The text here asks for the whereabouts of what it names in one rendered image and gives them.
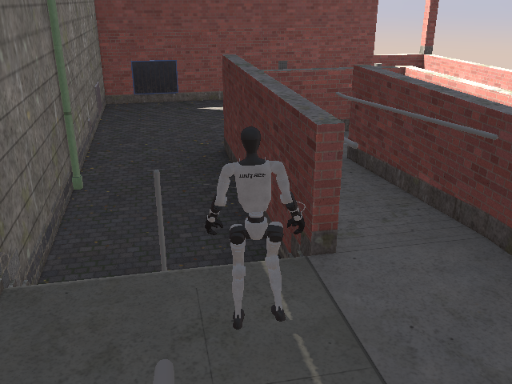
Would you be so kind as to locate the robot right upper arm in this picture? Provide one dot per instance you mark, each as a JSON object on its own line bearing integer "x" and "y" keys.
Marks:
{"x": 278, "y": 168}

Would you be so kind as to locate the robot left upper arm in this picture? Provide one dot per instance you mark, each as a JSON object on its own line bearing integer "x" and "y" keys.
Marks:
{"x": 223, "y": 183}

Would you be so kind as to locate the left robot shin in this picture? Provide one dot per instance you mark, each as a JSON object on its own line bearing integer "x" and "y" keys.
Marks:
{"x": 237, "y": 290}

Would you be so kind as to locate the left robot hand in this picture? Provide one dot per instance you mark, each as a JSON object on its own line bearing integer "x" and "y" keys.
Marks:
{"x": 208, "y": 226}

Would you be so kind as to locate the left robot forearm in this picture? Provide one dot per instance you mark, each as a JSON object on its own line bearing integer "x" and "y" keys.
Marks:
{"x": 214, "y": 211}

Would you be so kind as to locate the left robot thigh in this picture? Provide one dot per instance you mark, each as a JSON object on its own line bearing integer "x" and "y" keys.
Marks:
{"x": 237, "y": 243}

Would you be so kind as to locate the right robot hand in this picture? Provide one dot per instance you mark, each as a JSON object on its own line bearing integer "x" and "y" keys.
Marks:
{"x": 300, "y": 223}

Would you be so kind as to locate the right robot forearm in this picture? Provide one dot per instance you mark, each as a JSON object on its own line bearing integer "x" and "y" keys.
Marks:
{"x": 293, "y": 209}

